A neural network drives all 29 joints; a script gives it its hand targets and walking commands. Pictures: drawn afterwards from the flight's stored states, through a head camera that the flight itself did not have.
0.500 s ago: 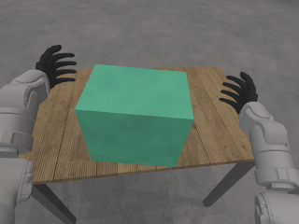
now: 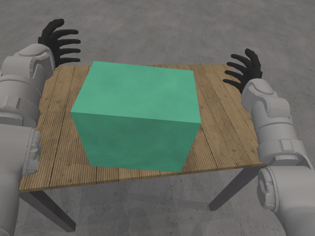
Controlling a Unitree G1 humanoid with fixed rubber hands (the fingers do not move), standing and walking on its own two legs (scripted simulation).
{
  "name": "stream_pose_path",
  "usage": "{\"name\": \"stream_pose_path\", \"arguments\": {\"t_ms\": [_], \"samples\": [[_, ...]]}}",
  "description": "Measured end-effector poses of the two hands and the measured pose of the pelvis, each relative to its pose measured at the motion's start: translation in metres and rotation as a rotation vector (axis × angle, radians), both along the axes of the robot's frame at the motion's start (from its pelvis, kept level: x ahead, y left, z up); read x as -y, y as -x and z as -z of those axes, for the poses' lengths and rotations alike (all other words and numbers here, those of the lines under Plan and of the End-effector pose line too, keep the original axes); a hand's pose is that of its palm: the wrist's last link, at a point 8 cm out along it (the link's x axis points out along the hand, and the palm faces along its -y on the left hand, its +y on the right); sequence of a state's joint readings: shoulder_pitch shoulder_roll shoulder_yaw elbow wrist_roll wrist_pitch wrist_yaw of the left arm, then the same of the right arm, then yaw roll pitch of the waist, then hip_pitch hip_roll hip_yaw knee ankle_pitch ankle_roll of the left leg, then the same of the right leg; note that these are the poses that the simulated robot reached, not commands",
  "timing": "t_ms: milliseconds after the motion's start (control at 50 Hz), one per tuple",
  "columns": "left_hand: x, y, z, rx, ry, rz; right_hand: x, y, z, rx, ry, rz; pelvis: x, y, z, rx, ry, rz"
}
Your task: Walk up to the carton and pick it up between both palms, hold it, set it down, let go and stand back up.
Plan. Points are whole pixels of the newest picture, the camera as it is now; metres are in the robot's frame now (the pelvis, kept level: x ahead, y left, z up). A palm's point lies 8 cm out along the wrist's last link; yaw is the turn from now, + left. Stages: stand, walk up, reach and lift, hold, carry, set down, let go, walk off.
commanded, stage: reach and lift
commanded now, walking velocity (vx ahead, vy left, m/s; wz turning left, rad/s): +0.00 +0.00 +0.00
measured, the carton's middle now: (139, 120) +0.43 -0.01 +0.05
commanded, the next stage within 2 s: none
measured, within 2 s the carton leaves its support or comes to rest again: neither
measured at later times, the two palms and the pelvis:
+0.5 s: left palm (62, 87) +0.48 +0.18 +0.14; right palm (228, 110) +0.39 -0.25 +0.11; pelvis +0.00 +0.00 -0.01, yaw +1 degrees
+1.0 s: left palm (70, 94) +0.48 +0.17 +0.11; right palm (222, 110) +0.40 -0.25 +0.10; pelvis +0.00 +0.00 -0.01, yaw +0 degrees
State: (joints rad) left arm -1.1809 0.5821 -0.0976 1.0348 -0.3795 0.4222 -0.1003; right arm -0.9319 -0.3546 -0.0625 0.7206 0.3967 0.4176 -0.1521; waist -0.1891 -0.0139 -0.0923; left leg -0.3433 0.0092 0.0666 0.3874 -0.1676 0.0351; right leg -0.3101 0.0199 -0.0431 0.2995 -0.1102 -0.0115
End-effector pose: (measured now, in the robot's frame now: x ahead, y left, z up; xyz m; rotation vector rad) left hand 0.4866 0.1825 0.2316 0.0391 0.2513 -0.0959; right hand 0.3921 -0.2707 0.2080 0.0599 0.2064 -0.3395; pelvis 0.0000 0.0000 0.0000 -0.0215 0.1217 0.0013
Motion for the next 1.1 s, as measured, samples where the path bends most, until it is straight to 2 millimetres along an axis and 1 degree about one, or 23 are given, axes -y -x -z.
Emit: {"name": "stream_pose_path", "arguments": {"t_ms": [60, 120, 280, 420, 620, 700, 760, 960, 1100], "samples": [[0.0, -0.002, 0.004, -0.004, -0.007, -0.004, 0.002, 0.0, 0.004, -0.01, 0.002, 0.008, 0.0, 0.0, 0.0, 0.0, 0.0, 0.001], [-0.001, -0.002, 0.012, -0.013, -0.013, -0.009, 0.002, 0.0, 0.011, -0.02, 0.002, 0.011, 0.0, 0.0, 0.0, 0.0, 0.0, 0.003], [-0.004, 0.002, 0.047, -0.043, -0.036, -0.035, -0.005, 0.002, 0.047, -0.052, -0.003, 0.006, 0.0, 0.001, 0.002, -0.027, -0.001, -0.001], [0.0, 0.006, 0.078, -0.057, -0.034, -0.038, -0.015, 0.002, 0.08, -0.074, -0.001, 0.01, 0.0, 0.002, 0.004, -0.061, 0.0, -0.007], [0.004, 0.009, 0.116, -0.065, -0.046, -0.045, -0.021, 0.004, 0.112, -0.093, 0.008, 0.03, 0.001, 0.001, 0.008, -0.101, 0.001, -0.009], [0.005, 0.009, 0.125, -0.055, -0.049, -0.044, -0.021, 0.004, 0.118, -0.09, 0.007, 0.034, 0.001, -0.001, 0.01, -0.117, 0.003, -0.008], [0.008, 0.007, 0.127, -0.046, -0.047, -0.04, -0.021, 0.001, 0.119, -0.084, 0.009, 0.033, 0.002, -0.001, 0.011, -0.129, 0.004, -0.006], [0.015, 0.003, 0.119, -0.024, -0.053, -0.018, -0.023, -0.007, 0.106, -0.054, 0.017, 0.034, 0.003, -0.003, 0.011, -0.128, 0.006, -0.005], [0.016, 0.007, 0.119, -0.023, -0.064, -0.019, -0.035, -0.01, 0.107, -0.059, 0.007, 0.016, 0.003, -0.002, 0.011, -0.12, 0.004, -0.008]]}}
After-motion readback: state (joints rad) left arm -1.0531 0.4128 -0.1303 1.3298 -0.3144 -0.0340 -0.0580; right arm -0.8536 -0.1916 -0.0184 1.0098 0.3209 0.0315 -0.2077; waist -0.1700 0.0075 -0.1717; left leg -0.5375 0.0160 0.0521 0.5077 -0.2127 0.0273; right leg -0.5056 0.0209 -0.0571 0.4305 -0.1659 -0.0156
